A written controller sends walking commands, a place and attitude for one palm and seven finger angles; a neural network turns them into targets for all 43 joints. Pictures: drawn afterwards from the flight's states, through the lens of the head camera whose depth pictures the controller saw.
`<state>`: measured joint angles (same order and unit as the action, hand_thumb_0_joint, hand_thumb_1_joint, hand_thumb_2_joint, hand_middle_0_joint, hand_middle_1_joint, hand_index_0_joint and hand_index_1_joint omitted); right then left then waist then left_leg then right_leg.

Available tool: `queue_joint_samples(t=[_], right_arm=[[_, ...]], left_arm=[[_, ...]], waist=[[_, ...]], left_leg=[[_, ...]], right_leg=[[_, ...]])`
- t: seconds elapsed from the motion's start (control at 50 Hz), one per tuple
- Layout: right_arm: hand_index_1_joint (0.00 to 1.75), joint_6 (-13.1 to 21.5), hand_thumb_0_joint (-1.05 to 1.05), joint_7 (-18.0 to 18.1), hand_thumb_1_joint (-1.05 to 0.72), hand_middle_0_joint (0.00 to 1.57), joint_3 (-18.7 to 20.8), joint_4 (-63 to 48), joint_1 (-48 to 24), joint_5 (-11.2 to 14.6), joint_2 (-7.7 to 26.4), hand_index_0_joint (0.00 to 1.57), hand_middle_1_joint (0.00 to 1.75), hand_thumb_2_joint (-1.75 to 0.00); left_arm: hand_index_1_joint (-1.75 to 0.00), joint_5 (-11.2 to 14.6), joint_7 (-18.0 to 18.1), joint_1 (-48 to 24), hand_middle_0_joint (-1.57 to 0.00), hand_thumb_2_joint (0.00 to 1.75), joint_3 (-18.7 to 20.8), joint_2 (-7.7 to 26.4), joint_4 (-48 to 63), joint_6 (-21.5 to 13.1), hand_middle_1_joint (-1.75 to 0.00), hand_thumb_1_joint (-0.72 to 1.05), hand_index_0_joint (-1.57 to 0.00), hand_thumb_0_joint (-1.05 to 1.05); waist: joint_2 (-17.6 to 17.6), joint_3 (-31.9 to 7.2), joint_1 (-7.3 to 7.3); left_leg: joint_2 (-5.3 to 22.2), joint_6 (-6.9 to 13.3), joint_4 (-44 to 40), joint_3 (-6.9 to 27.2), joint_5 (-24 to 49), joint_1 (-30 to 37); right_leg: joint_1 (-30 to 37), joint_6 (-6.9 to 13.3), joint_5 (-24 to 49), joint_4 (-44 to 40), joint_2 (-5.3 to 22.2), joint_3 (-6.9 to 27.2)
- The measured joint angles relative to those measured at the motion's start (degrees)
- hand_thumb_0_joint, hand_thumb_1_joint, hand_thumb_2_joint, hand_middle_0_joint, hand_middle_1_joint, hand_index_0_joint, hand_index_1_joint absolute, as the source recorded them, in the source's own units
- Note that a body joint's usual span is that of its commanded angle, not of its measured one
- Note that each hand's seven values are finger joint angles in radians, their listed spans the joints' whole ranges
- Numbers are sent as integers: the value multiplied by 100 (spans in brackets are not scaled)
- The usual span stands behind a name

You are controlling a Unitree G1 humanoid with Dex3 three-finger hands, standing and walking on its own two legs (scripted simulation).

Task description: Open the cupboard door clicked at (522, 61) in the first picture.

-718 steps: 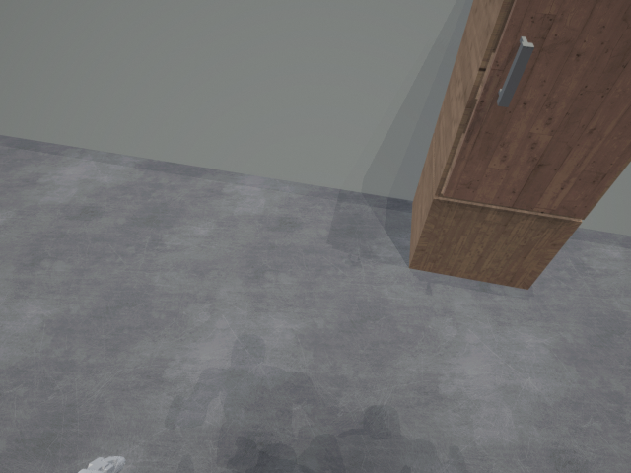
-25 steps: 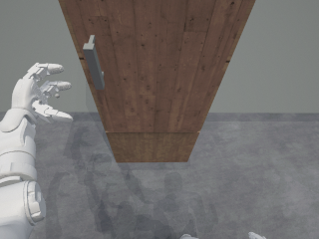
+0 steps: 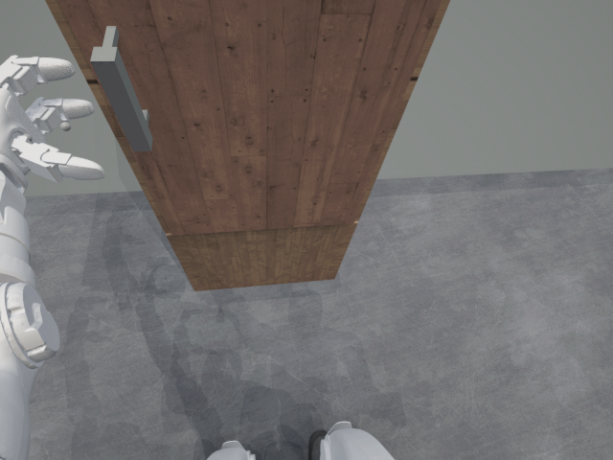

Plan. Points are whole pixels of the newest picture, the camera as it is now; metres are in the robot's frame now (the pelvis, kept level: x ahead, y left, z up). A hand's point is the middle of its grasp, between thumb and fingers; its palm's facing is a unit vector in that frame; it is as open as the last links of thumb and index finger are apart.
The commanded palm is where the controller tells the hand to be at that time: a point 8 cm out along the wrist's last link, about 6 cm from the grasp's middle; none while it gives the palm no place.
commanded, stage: move the hooked fingers beside the handle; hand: left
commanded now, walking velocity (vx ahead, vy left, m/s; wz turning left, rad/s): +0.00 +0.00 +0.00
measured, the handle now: (128, 93) +0.55 +0.19 +0.11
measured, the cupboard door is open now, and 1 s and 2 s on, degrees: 0 0 0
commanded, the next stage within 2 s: slide the fingers in behind the handle in 0.78 s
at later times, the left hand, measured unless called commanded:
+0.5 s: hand (54, 136) +0.48 +0.26 +0.11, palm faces +0.04 -1.00 +0.01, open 14.0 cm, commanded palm +0.46 +0.30 +0.11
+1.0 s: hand (74, 133) +0.48 +0.24 +0.11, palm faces +0.03 -1.00 +0.00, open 14.0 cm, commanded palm +0.46 +0.29 +0.11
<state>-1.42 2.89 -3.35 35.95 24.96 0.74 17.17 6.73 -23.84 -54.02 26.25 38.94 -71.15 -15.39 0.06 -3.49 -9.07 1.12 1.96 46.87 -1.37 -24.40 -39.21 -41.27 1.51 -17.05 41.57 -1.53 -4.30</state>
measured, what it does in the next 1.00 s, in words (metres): stands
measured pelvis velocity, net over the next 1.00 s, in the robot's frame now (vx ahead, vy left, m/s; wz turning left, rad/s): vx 0.00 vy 0.00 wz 0.00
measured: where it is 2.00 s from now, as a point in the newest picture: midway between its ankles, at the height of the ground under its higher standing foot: outside the picture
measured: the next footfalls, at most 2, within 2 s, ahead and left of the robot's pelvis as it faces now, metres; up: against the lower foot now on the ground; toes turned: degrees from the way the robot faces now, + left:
none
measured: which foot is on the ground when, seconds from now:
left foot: down 0.00-1.00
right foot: down 0.00-1.00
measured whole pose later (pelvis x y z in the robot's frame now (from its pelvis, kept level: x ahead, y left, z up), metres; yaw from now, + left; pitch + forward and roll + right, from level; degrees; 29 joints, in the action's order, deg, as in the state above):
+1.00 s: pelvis +0.00 +0.00 +0.00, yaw +0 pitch +16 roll -2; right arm -3.1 2.1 -3.3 34.8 24.6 0.9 16.4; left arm 7.9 -21.8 -50.3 25.2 35.3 -67.4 -16.8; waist 0.6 -4.2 -7.9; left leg 1.3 1.8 47.3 -1.4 -24.9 -38.4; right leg -40.6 1.7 -17.6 42.2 -1.8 -4.2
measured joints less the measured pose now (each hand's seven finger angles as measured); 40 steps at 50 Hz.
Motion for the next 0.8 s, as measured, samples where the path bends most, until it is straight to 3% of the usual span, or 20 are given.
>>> queue_joint_samples(t=[0.1,0.32,0.54,0.66,0.8], right_arm=[[30,-92,1,-50,-90,21,40,-63,126,-46,8,21,30,-89],[30,-318,1,-149,-90,21,75,-258,112,0,-80,21,30,-89],[30,-205,1,-79,-90,21,66,-205,-299,28,-78,21,30,-89],[30,-142,1,-86,-91,21,75,-230,-411,0,-55,21,30,-89],[30,-154,1,-110,-91,21,24,-244,-365,-7,-88,21,30,-89]], left_arm=[[-120,-44,38,17,-30,30,114,37,100,-35,-120,-50,-30,-2],[-120,105,79,796,-30,30,312,-290,708,6,-120,-50,-30,-2],[-120,258,-26,613,-30,30,-139,-422,618,-52,-120,-50,-30,-2],[-120,198,129,490,-30,30,-293,-591,594,-30,-120,-51,-30,-2],[-120,41,288,418,-30,30,-133,-571,464,-110,-120,-51,-30,-2]], waist=[[25,-41,-58],[47,-142,71],[32,-147,268],[34,-144,269],[19,-118,173]], left_leg=[[30,0,5,-48,-27,-85],[77,5,-116,-136,-94,186],[7,-2,-53,35,-92,232],[-31,-2,4,69,-77,167],[-6,-6,60,22,-81,121]], right_leg=[[-102,-4,3,-7,-33,49],[116,-13,-42,-96,-92,142],[246,-11,-95,-64,-16,-21],[191,-12,-106,9,26,-55],[113,2,-98,84,3,-11]])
